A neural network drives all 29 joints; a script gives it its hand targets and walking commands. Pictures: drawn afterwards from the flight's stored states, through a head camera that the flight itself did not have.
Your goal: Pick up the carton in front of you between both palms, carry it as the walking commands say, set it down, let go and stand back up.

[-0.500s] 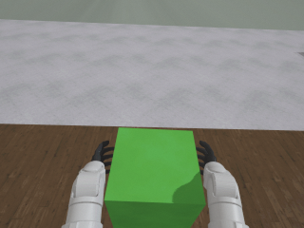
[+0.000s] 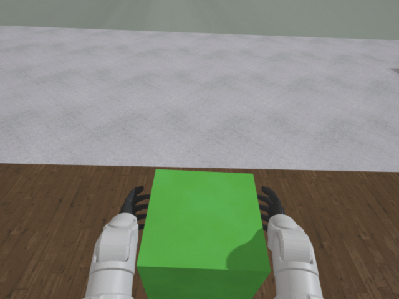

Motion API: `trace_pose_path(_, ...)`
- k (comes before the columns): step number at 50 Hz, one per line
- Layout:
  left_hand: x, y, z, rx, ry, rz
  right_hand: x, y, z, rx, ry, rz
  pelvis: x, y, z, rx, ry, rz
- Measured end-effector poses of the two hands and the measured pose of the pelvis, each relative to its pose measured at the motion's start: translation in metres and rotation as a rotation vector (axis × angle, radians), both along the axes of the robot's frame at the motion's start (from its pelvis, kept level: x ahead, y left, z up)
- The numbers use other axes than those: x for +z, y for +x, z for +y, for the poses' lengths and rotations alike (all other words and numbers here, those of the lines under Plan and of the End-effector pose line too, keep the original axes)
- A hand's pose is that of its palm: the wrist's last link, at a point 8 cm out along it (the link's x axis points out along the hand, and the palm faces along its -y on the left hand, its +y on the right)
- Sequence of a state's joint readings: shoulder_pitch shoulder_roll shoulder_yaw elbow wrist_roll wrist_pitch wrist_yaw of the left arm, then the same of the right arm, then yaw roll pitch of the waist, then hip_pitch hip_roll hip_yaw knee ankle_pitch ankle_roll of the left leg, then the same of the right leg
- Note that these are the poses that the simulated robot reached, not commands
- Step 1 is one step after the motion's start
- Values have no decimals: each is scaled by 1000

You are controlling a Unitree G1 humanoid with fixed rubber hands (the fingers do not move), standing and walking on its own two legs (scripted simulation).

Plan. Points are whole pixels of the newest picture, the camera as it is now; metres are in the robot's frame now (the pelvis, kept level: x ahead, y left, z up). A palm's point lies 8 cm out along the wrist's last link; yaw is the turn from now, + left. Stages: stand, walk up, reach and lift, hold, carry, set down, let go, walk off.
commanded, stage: hold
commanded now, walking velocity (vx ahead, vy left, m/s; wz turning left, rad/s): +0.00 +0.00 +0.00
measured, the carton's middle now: (200, 242) +0.28 +0.00 -0.02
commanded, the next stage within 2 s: carry in 0.10 s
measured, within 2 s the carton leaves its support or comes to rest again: neither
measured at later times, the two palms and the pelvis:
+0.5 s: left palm (146, 178) +0.37 +0.12 +0.08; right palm (281, 180) +0.37 -0.18 +0.08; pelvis +0.10 -0.02 +0.00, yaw -1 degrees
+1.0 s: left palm (176, 115) +0.66 +0.08 +0.07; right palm (270, 120) +0.65 -0.22 +0.07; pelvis +0.39 -0.05 -0.03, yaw -2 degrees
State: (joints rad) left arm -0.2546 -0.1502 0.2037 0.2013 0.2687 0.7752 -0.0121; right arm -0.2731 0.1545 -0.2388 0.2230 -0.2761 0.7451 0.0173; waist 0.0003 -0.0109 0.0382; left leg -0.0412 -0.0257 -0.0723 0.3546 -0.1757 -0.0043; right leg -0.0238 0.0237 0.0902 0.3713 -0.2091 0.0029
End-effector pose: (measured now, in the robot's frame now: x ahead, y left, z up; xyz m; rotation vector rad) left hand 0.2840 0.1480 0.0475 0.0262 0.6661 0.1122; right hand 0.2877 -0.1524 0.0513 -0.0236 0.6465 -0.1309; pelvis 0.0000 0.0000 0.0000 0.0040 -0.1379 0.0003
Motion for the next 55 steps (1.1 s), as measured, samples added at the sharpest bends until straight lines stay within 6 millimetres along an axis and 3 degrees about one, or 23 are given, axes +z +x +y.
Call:
trace_pose_path(9, 1, 5, -2, 0, 1, -5, 1, 4, -2, -3, 3, -5, -2, 7, -1, -13, 3, 78)
trace_pose_path(15, 16, 29, -18, -9, -10, -49, 12, 21, -17, -38, 24, -50, -9, 28, -12, -47, -2, 151)
trace_pose_path(21, 26, 61, -34, 2, -23, -3, 24, 53, -34, -49, 35, -4, -4, 66, -22, -12, 14, 209)
trace_pose_path(26, 35, 94, -22, 37, -40, 9, 35, 93, -21, -48, 62, 8, -1, 107, -16, -17, 35, 233)
trace_pose_path(30, 29, 128, -8, 52, -69, -15, 31, 128, -7, -48, 55, -17, -15, 148, -6, -45, 37, 225)
trace_pose_path(35, 29, 175, -13, 16, -68, 70, 26, 159, -12, -96, 62, 66, -7, 194, -1, -72, 16, 230)
trace_pose_path(39, 39, 226, -26, -21, -69, 76, 37, 199, -25, -140, 71, 68, 2, 236, -5, -69, -2, 234)
trace_pose_path(44, 39, 293, -45, -26, -71, 57, 39, 265, -43, -152, 80, 49, -1, 298, -21, -65, -8, 230)
trace_pose_path(50, 20, 377, -70, 0, -48, 31, 15, 360, -69, -120, 101, 27, -27, 386, -54, -41, -23, 206)
trace_pose_path(55, 7, 422, -75, 47, -38, 127, 1, 420, -74, -75, 93, 125, -12, 439, -71, -14, -5, 218)
